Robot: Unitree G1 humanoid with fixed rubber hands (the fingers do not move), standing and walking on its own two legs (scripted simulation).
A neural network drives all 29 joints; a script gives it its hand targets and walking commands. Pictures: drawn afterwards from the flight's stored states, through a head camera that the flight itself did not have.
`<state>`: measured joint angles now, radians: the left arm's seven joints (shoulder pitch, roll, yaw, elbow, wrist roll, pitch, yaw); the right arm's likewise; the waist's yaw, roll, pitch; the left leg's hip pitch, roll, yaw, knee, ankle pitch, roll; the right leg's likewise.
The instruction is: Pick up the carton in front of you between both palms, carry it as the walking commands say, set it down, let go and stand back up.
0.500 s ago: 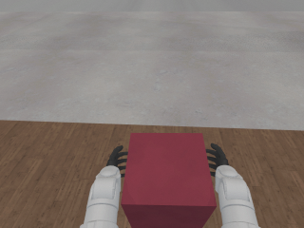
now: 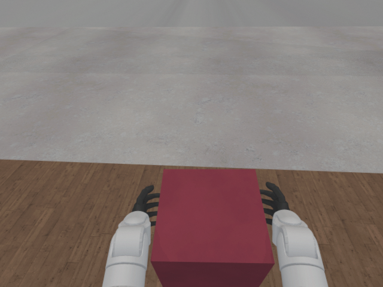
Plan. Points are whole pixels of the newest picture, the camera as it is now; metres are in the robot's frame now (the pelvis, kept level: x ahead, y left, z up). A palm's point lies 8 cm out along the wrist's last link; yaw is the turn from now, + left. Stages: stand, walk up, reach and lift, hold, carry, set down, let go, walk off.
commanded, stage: hold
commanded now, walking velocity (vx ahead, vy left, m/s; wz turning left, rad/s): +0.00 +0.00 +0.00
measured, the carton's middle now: (209, 234) +0.29 +0.00 -0.03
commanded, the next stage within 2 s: carry in 0.42 s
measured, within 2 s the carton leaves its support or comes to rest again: neither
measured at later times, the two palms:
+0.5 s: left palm (141, 215) +0.28 +0.15 +0.05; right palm (282, 215) +0.29 -0.15 +0.06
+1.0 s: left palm (157, 159) +0.43 +0.13 +0.08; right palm (276, 162) +0.42 -0.17 +0.08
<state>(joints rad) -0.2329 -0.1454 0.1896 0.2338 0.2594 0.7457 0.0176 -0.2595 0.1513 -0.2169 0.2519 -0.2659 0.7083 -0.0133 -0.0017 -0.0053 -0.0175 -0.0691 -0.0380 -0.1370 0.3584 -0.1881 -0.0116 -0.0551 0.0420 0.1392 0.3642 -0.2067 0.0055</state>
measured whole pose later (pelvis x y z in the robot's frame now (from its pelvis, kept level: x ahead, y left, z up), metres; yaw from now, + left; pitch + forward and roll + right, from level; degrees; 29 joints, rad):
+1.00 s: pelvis +0.17 -0.01 +0.00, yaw -3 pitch +5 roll +0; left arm -0.12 -0.13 0.12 -0.30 0.10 1.23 0.09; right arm -0.15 0.13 -0.08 -0.27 -0.12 1.19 -0.10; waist 0.00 0.02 -0.16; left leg -0.20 0.03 0.19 0.37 -0.27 0.02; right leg -0.49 -0.06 -0.11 0.89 -0.42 -0.01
